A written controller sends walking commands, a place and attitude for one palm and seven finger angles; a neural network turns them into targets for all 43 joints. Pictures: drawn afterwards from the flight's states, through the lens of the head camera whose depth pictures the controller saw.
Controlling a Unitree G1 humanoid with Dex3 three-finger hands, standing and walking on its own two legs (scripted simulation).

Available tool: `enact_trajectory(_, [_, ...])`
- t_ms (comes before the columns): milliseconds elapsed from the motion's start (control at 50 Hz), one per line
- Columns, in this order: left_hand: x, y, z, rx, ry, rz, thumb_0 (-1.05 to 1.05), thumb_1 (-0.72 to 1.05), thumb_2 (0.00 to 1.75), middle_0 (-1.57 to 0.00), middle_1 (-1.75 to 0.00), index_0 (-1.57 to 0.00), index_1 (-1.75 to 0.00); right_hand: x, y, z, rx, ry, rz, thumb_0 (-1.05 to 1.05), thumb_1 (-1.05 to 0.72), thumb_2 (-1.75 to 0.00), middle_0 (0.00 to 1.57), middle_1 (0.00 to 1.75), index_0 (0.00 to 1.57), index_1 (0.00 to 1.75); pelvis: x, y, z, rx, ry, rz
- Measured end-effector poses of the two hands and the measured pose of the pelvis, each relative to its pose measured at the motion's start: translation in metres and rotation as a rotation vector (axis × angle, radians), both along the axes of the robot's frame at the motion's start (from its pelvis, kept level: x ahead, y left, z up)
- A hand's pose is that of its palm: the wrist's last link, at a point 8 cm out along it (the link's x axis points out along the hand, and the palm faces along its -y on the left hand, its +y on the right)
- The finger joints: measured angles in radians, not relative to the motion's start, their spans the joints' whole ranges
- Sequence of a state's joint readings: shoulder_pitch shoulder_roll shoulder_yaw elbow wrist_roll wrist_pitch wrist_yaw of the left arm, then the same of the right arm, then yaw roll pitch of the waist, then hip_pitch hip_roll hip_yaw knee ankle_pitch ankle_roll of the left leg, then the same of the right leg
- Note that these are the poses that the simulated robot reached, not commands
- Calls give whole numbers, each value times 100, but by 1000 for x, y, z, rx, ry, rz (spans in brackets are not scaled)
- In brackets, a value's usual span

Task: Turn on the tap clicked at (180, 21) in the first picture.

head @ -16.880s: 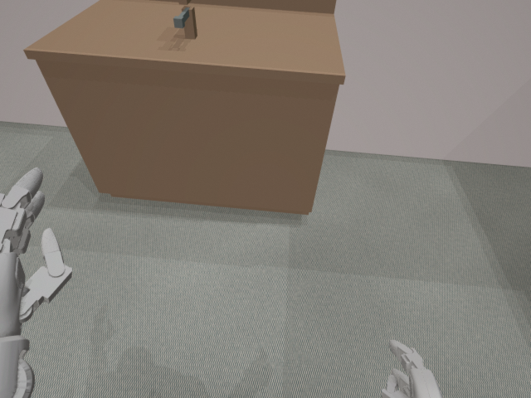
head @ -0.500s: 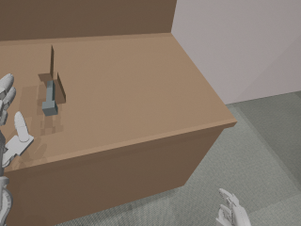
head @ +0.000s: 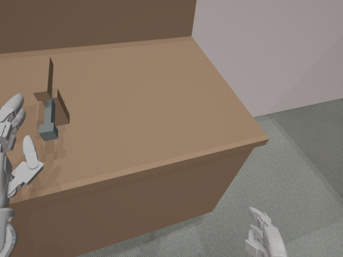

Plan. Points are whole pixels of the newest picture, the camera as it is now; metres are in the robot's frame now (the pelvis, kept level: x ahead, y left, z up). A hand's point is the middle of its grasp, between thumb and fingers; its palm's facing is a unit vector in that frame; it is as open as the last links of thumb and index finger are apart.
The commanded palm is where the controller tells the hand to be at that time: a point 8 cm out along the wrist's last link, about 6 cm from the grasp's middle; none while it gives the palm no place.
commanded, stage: look again from close up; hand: left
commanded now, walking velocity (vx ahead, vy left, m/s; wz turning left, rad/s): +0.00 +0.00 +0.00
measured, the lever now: (48, 131) +0.33 +0.31 +0.10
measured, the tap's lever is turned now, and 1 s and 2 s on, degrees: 0 0 0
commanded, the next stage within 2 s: turn the palm inward beside the body in 0.42 s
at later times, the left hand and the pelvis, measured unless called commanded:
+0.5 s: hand (49, 162) +0.22 +0.24 +0.16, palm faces +0.40 -0.84 -0.36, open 7.4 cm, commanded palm +0.17 +0.27 +0.17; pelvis +0.01 -0.01 +0.00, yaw +0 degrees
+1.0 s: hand (40, 183) +0.19 +0.24 +0.16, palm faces +0.56 -0.78 -0.28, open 7.4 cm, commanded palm +0.14 +0.26 +0.17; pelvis -0.03 -0.05 -0.02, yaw +3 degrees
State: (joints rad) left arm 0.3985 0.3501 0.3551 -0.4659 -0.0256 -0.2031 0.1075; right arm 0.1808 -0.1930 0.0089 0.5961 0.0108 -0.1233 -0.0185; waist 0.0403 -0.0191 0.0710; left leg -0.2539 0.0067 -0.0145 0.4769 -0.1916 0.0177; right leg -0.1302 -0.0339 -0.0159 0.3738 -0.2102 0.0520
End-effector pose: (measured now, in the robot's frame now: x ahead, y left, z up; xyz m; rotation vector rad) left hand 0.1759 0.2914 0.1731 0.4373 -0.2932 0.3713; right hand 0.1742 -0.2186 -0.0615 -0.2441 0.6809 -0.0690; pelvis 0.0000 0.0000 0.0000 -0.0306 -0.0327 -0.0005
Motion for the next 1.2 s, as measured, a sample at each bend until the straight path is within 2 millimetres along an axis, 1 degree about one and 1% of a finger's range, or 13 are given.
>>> enact_trajectory(160, [4, -5, -3, -16, 20, 4, 2, 89, 90, -20, -30, -21, -30, 2, -7, 0, -2, 6, -16, 1, -91, -90, 20, 29, 20, 30, 2, -4, 0, 2, -1, 1])
enact_trajectory(520, [8, -10, -3, -12, 45, 13, 2, 89, 90, -21, -30, -21, -30, 1, -10, -7, 17, 35, -31, 1, -91, -90, 20, 29, 20, 30, 8, -9, 0, 5, 3, 4])
enact_trajectory(540, [12, -10, 4, 26, 27, -1, 2, 89, 90, -21, -30, -21, -30, 1, -9, -7, 3, 36, -22, 1, -91, -90, 20, 29, 20, 30, 8, -10, -1, 5, 3, 12])
enact_trajectory(580, [22, 3, 23, 143, -12, 6, 2, 89, 90, -21, -30, -21, -30, 1, -6, -10, -38, 45, 55, 1, -91, -90, 20, 29, 20, 30, 5, -13, -2, 9, 0, 24])
enact_trajectory(620, [29, 16, 35, 91, -30, 40, 2, 89, 90, -21, -30, -21, -30, 0, -7, -13, -23, 50, 90, 1, -91, -90, 20, 29, 20, 30, 3, -15, -3, 12, -1, 19])
enact_trajectory(660, [27, 20, 34, -7, -8, 53, 2, 89, 90, -21, -30, -21, -30, 0, -10, -12, 10, 27, 77, 1, -91, -90, 20, 29, 20, 30, 2, -16, -3, 14, -4, 0])
enact_trajectory(700, [22, 12, 19, -55, 59, 42, 2, 90, 90, -20, -30, -20, -30, 0, -15, -9, 31, -12, 59, 1, -91, -90, 20, 30, 20, 30, 0, -17, -4, 15, -8, -9])
enact_trajectory(760, [7, -12, -9, -67, 163, 6, 2, 90, 90, -20, -30, -20, -30, 1, -22, -5, 28, -66, 43, 1, -91, -90, 20, 30, 20, 30, -7, -19, -8, 20, -12, -8])
enact_trajectory(820, [-13, -31, -24, -69, 150, -3, 2, 90, 90, -20, -30, -20, -30, 2, -27, -5, 4, -101, 50, 1, -91, -90, 20, 30, 20, 30, -14, -25, -13, 25, -11, 3])
enact_trajectory(880, [-29, -34, -20, -54, 53, 57, 2, 89, 90, -21, -30, -21, -30, 1, -30, -10, -10, -101, 70, 1, -91, -90, 20, 29, 20, 30, -20, -34, -18, 23, -11, 21])
enact_trajectory(960, [-37, -24, -10, -60, -37, 159, 2, 89, 90, -21, -30, -21, -30, 0, -31, -23, -9, -74, 98, 1, -91, -90, 20, 29, 20, 30, -26, -44, -23, 18, -19, 43])
enact_trajectory(1040, [-32, -24, -6, -82, 2, 175, 2, 89, 90, -20, -30, -20, -30, 0, -30, -30, 9, -70, 100, 1, -91, -90, 20, 29, 20, 30, -27, -51, -24, 22, -29, 45])
enact_trajectory(1200, [-18, -50, -8, -106, 70, 85, 2, 89, 90, -20, -30, -20, -30, 3, -41, -32, 48, -113, 41, 1, -91, -90, 20, 30, 20, 30, -15, -59, -23, 27, -12, 23])
